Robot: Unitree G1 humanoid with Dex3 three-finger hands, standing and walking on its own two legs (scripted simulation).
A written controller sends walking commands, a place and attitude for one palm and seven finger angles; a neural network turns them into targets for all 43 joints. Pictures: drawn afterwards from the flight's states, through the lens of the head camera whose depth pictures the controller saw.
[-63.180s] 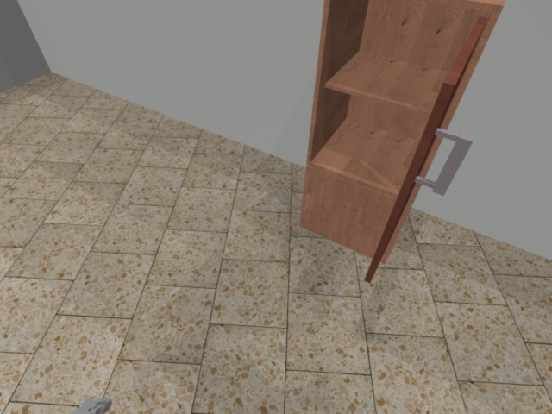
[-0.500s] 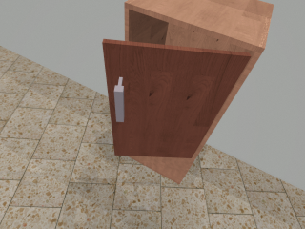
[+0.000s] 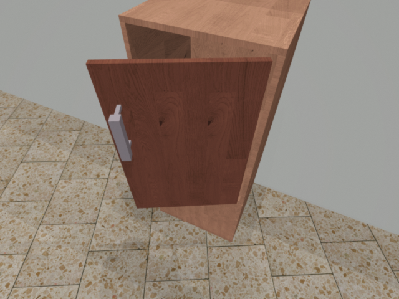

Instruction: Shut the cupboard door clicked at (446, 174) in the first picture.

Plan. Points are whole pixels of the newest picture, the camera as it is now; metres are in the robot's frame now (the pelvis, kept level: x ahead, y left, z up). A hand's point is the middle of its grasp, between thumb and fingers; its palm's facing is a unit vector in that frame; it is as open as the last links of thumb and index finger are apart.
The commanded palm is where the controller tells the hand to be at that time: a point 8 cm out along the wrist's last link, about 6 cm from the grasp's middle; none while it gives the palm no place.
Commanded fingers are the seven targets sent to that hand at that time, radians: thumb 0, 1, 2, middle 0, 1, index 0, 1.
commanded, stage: come to a stop and stand still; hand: left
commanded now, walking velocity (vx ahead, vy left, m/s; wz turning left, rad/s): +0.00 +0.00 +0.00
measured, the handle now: (122, 133) +0.47 +0.21 +0.06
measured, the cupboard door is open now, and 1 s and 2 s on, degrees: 28 28 28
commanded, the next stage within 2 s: look again from close up in 0.32 s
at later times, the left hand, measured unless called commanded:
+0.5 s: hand out of the picture +0.00 +0.16 -0.18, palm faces +0.03 -0.99 -0.16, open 7.4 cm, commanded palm none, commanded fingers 0.00 0.90 0.90 -0.20 -0.30 -0.20 -0.30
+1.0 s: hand out of the picture +0.01 +0.27 -0.18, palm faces -0.02 -0.97 -0.25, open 7.4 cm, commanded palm none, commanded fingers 0.00 0.90 0.90 -0.20 -0.30 -0.20 -0.30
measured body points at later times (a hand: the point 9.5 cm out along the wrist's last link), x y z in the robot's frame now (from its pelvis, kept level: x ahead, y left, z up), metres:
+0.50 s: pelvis +0.01 +0.01 +0.00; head +0.03 +0.01 +0.45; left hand -0.01 +0.21 -0.16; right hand +0.04 -0.23 -0.16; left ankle +0.02 +0.15 -0.74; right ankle -0.04 -0.10 -0.74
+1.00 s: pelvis -0.04 +0.07 -0.01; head -0.04 +0.08 +0.44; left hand +0.01 +0.32 -0.16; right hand +0.03 -0.18 -0.15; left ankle +0.02 +0.15 -0.74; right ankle -0.04 -0.10 -0.74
